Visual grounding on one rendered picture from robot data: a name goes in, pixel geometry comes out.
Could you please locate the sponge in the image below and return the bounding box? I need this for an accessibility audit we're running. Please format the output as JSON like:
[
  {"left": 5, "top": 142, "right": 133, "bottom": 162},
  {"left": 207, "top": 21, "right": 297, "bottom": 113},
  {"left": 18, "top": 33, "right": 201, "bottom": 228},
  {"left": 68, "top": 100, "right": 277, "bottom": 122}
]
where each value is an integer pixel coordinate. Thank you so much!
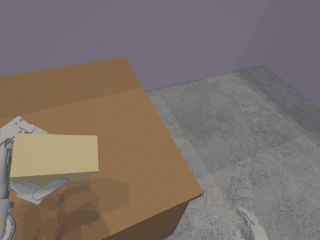
[{"left": 9, "top": 133, "right": 99, "bottom": 185}]

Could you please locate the table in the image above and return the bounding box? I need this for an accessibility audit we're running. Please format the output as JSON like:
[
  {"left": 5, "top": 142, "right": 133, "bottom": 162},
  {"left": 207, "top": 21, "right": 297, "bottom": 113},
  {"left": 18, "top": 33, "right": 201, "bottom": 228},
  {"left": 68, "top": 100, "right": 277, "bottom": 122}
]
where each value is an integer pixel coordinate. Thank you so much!
[{"left": 0, "top": 56, "right": 204, "bottom": 240}]

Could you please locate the robot left hand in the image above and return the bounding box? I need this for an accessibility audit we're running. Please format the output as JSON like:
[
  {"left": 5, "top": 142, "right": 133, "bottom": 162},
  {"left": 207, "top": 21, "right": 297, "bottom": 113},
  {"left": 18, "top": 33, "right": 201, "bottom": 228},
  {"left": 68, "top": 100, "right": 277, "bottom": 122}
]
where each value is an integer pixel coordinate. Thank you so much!
[{"left": 0, "top": 116, "right": 70, "bottom": 205}]

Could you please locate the left robot forearm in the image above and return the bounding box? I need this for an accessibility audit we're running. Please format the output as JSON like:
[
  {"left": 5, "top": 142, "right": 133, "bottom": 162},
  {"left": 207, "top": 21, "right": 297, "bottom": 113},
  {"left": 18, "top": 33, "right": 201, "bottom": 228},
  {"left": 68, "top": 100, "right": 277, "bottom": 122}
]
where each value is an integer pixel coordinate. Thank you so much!
[{"left": 0, "top": 199, "right": 16, "bottom": 240}]

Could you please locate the robot right hand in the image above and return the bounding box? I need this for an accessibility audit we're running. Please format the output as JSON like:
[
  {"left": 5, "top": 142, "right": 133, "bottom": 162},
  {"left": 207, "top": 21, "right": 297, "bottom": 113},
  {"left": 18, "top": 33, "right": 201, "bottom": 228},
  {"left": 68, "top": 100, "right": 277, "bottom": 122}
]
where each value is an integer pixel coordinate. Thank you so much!
[{"left": 232, "top": 206, "right": 269, "bottom": 240}]

